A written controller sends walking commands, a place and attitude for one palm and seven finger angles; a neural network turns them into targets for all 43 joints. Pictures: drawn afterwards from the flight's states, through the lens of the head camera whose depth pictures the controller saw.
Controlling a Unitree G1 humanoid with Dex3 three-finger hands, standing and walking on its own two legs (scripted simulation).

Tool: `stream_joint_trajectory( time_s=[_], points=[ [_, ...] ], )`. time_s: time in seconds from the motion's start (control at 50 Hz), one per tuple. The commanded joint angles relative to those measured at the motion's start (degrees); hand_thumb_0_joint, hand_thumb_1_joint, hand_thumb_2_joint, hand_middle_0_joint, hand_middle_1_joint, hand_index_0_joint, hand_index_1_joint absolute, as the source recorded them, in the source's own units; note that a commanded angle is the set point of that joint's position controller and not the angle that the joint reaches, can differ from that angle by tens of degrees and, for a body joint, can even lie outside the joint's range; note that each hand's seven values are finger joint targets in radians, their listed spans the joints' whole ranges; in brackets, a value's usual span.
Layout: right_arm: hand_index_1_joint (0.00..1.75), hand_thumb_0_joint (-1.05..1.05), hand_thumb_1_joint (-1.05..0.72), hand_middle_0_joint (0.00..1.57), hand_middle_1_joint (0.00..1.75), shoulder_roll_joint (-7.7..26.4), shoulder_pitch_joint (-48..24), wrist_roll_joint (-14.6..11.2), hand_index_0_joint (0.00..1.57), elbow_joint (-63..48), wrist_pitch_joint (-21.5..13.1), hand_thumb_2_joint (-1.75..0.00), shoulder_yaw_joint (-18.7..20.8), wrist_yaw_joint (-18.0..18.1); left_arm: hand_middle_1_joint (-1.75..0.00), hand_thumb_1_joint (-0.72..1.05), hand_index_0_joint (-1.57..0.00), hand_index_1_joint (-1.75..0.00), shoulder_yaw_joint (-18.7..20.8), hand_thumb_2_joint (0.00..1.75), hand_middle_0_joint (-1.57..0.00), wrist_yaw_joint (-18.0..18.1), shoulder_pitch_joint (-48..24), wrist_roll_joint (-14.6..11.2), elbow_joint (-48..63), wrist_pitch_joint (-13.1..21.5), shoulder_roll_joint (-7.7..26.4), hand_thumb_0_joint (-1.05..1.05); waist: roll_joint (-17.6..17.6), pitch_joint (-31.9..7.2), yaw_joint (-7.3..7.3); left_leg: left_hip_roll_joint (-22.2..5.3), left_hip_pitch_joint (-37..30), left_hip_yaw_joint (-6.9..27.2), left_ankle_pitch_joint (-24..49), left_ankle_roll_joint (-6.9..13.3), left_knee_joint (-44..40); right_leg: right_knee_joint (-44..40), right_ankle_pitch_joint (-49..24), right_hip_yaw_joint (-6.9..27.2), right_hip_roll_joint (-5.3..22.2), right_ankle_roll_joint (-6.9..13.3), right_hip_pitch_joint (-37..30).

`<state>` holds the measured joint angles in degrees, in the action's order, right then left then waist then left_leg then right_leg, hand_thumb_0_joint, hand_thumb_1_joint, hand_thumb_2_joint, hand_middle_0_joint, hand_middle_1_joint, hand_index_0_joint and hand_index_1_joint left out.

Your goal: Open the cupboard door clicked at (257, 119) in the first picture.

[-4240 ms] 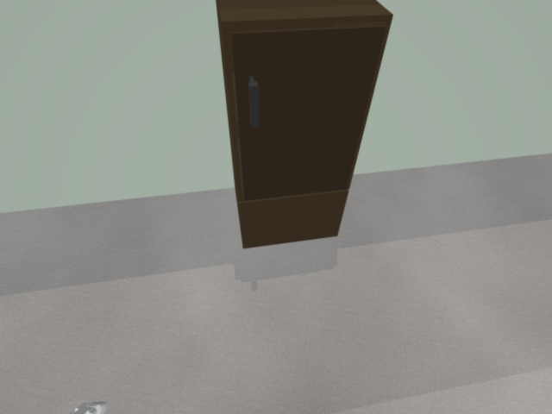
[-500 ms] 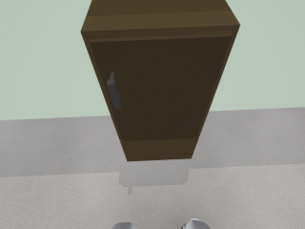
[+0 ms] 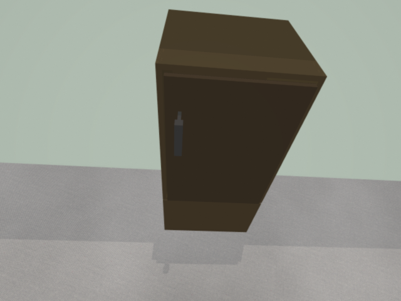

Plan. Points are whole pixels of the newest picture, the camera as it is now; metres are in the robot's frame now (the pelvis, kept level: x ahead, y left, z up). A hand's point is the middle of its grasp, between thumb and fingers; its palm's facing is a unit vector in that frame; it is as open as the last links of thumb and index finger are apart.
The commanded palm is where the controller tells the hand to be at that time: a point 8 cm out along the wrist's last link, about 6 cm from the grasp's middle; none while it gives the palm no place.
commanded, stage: come to a stop and stand still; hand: left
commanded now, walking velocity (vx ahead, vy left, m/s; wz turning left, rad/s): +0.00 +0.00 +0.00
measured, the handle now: (178, 133) +0.56 +0.09 -0.02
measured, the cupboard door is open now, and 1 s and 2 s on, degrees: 0 0 0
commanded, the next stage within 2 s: look again from close up in 0.42 s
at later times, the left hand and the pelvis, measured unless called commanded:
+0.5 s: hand out of the picture +0.00 +0.14 -0.18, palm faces +0.01 -0.98 -0.20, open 7.3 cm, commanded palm none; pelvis +0.00 -0.02 -0.01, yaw -1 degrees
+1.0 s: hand out of the picture +0.01 +0.14 -0.19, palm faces +0.00 -0.98 -0.18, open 7.4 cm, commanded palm none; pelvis +0.01 -0.03 -0.01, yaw -1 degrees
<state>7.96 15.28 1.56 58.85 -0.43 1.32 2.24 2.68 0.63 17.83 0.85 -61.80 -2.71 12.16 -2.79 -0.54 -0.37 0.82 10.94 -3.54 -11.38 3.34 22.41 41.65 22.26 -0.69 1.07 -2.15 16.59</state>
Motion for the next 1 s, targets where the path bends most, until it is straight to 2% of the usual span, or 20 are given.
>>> stream_joint_trajectory(
  time_s=[0.0,0.02,0.04,0.06,0.08,0.1,0.12,0.14,0.16,0.18,0.2,0.26,0.28,0.36,0.44,0.46,0.64,0.68,0.76,0.98],
  points=[
    [0.3,0.0,-0.9,0.2,0.3,9.5,3.6,-0.6,0.2,1.1,-0.7,-0.9,1.9,0.7,-0.3,0.9,-0.2,-0.3,-0.9,0.9,-0.2,0.2,0.5,-0.3,1.4,1.8,-0.1,0.0,9.9,0.1,-0.77,-14.5,-6.8,13.4,13.5,4.7,-6.5,-13.2,-2.5,-0.1,0.7,0.9,-0.8],
    [0.3,0.0,-0.9,0.2,0.3,9.0,3.6,-0.9,0.2,1.8,-0.8,-0.9,1.7,0.6,-0.3,0.9,-0.2,-0.3,-1.0,0.9,-0.2,0.4,2.3,-0.3,-0.1,2.0,0.1,0.0,9.0,0.1,-0.03,-13.3,-4.7,12.4,12.5,3.5,-5.3,-18.3,-7.6,-0.4,0.9,1.1,-4.9],
    [0.3,0.0,-0.9,0.2,0.3,7.7,3.5,-1.3,0.2,2.5,-0.9,-0.9,1.3,0.5,-0.3,0.9,-0.2,-0.3,-1.2,0.9,-0.2,0.7,3.6,-0.3,-1.1,2.5,0.8,0.0,7.3,-0.1,0.52,-11.5,-2.2,11.0,12.2,1.8,-3.5,-24.2,-13.2,1.2,2.0,1.5,-9.1],
    [0.3,0.0,-0.9,0.2,0.3,5.9,3.7,-1.7,0.2,2.9,-1.1,-0.9,0.9,0.4,-0.3,0.9,-0.2,-0.3,-1.3,0.9,-0.2,1.0,4.1,-0.4,-2.0,3.0,1.5,0.0,4.1,1.2,0.09,-9.4,0.9,8.9,9.0,-0.3,-2.8,-24.6,-16.6,3.9,4.9,2.5,-11.5],
    [0.3,0.0,-0.9,0.2,0.3,8.5,-1.6,-1.6,0.2,-1.7,-2.0,-0.9,-0.2,-0.3,-0.3,0.9,-0.2,-0.3,-2.5,0.9,-0.2,3.7,8.6,1.2,-2.6,4.2,2.4,0.0,5.0,5.2,2.42,-7.3,0.5,4.5,14.1,-2.5,7.8,-24.2,-29.3,6.5,6.6,3.0,-4.1],
    [0.3,0.0,-0.9,0.2,0.3,5.4,0.2,-1.5,0.2,-1.8,-1.2,-0.9,-0.6,-1.3,-0.3,0.9,-0.2,-0.3,-3.0,0.9,-0.2,3.1,5.1,0.2,-0.7,5.1,4.0,0.0,1.5,4.5,-0.36,-4.9,1.7,4.9,-1.3,-2.4,6.3,-24.6,-13.7,6.6,7.1,4.6,-1.8],
    [0.3,0.0,-0.9,0.2,0.3,6.3,2.4,-1.0,0.2,-1.1,-0.6,-0.9,-0.4,-1.7,-0.3,0.9,-0.2,-0.3,-3.1,0.9,-0.2,2.7,3.5,-0.2,-0.3,5.5,2.9,0.0,-4.1,2.8,-1.49,-5.3,2.4,4.9,-3.1,-2.0,6.2,-24.2,-4.9,6.4,5.2,5.3,-2.3],
    [0.3,0.0,-0.9,0.2,0.3,6.4,4.1,-0.6,0.2,-0.8,-0.7,-0.9,-0.4,-1.8,-0.3,0.9,-0.2,-0.3,-2.9,0.9,-0.2,2.5,3.1,0.0,0.0,5.9,2.6,0.0,0.1,0.0,-1.87,-5.5,0.4,4.6,-0.2,-1.6,6.1,-22.1,-6.8,5.2,5.2,5.8,-2.8],
    [0.3,0.0,-0.9,0.2,0.3,6.3,5.0,-0.6,0.2,-0.5,-1.0,-0.9,-0.6,-1.6,-0.3,0.9,-0.2,-0.3,-2.9,0.9,-0.2,2.4,3.3,-0.1,0.3,5.8,2.1,0.0,3.7,0.0,-1.86,-5.6,0.5,5.4,0.8,-1.2,5.3,-20.5,-6.6,5.0,4.7,5.9,-2.8],
    [0.3,0.0,-0.9,0.2,0.3,6.0,5.2,-0.6,0.2,-0.3,-1.2,-0.9,-0.6,-1.5,-0.3,0.9,-0.2,-0.3,-2.9,0.9,-0.2,2.2,3.7,-0.1,0.3,5.7,1.8,0.0,5.4,0.5,-1.52,-5.9,1.0,5.8,1.2,-0.9,4.6,-19.3,-6.6,4.7,4.1,5.9,-2.5],
    [0.3,0.0,-0.9,0.2,0.3,6.0,5.3,-0.6,0.2,-0.3,-1.1,-0.9,-0.7,-1.3,-0.3,0.9,-0.2,-0.3,-2.9,0.9,-0.2,2.1,4.0,-0.1,0.2,5.4,1.5,0.0,5.4,2.2,-1.26,-6.1,2.2,6.2,-0.4,-0.6,3.7,-18.8,-4.8,4.3,3.6,5.7,-1.9],
    [0.3,0.0,-0.9,0.2,0.3,5.7,5.3,-0.7,0.2,-0.3,-0.9,-0.9,-0.8,-1.2,-0.3,0.9,-0.2,-0.3,-2.9,0.9,-0.2,2.0,4.4,0.0,0.4,5.0,0.9,0.0,0.8,5.9,-0.68,-5.8,5.3,6.2,-3.5,-0.4,2.4,-19.1,-2.3,4.5,3.3,5.5,-0.8],
    [0.3,0.0,-0.9,0.2,0.3,5.6,5.3,-0.7,0.2,-0.1,-0.9,-0.9,-0.9,-1.2,-0.3,0.9,-0.2,-0.3,-2.9,0.9,-0.2,2.0,4.4,0.0,0.6,4.9,0.7,0.0,0.7,7.3,-0.71,-5.6,5.7,6.0,-4.2,-0.5,2.1,-19.5,-1.3,4.9,3.3,5.6,0.2],
    [0.3,0.0,-0.9,0.2,0.3,4.9,5.6,-0.8,0.2,1.0,-1.4,-0.9,-1.1,-1.0,-0.3,0.9,-0.2,-0.3,-2.8,0.9,-0.2,2.0,4.8,-0.1,0.7,5.0,0.8,0.0,1.9,6.7,-0.23,-5.6,4.4,5.6,-0.5,-0.7,1.7,-19.0,-5.6,5.1,3.5,5.3,-0.6],
    [0.3,0.0,-0.9,0.2,0.3,4.4,5.7,-0.9,0.2,2.4,-1.7,-0.9,-1.2,-0.7,-0.3,0.9,-0.2,-0.3,-2.6,0.9,-0.2,2.2,5.2,-0.1,0.5,5.0,0.8,0.0,0.4,5.4,0.1,-6.1,2.9,5.1,4.2,-0.7,1.6,-18.7,-12.3,4.6,3.8,4.9,-2.8],
    [0.3,0.0,-0.9,0.2,0.3,4.7,5.6,-0.9,0.2,2.6,-1.7,-0.9,-1.2,-0.7,-0.3,0.9,-0.2,-0.3,-2.6,0.9,-0.2,2.1,5.2,-0.2,0.5,5.0,0.9,0.0,1.4,4.9,0.17,-6.0,2.4,5.0,4.9,-0.8,1.7,-18.4,-13.6,4.8,3.9,4.8,-3.1],
    [0.3,0.0,-0.9,0.2,0.3,5.1,3.6,-1.0,0.2,3.4,-1.6,-0.9,-1.1,-0.5,-0.3,0.9,-0.2,-0.3,-2.3,0.9,-0.2,2.0,4.6,0.0,0.7,4.8,2.1,0.0,1.2,4.1,0.34,-6.4,0.6,4.2,6.0,-1.1,1.4,-19.3,-17.7,5.2,4.4,4.7,-4.3],
    [0.3,0.0,-0.9,0.2,0.3,5.6,3.2,-1.0,0.2,3.5,-1.6,-0.9,-1.1,-0.4,-0.3,0.9,-0.2,-0.3,-2.3,0.9,-0.2,2.0,4.3,-0.1,0.7,4.7,2.4,0.0,2.7,4.0,0.33,-6.5,0.1,4.1,6.3,-1.2,1.3,-19.2,-18.0,5.3,4.3,4.6,-4.3],
    [0.3,0.0,-0.9,0.2,0.3,6.1,2.5,-1.0,0.2,3.5,-1.6,-0.9,-1.0,-0.3,-0.3,0.9,-0.2,-0.3,-2.3,0.9,-0.2,1.9,4.2,0.0,0.5,4.7,2.8,0.0,2.3,3.2,0.32,-6.8,-0.7,4.0,7.6,-1.2,1.3,-19.4,-19.8,5.3,4.5,4.5,-4.8],
    [0.3,0.0,-0.9,0.2,0.3,7.3,0.7,-1.1,0.2,3.6,-1.7,-0.9,-0.8,-0.3,-0.3,0.9,-0.2,-0.3,-2.2,0.9,-0.2,1.7,3.4,0.1,0.2,4.5,3.5,0.0,3.0,3.1,0.59,-7.2,-1.9,4.4,8.6,-1.1,0.4,-20.0,-19.1,5.1,4.5,4.3,-5.0]
  ],
)
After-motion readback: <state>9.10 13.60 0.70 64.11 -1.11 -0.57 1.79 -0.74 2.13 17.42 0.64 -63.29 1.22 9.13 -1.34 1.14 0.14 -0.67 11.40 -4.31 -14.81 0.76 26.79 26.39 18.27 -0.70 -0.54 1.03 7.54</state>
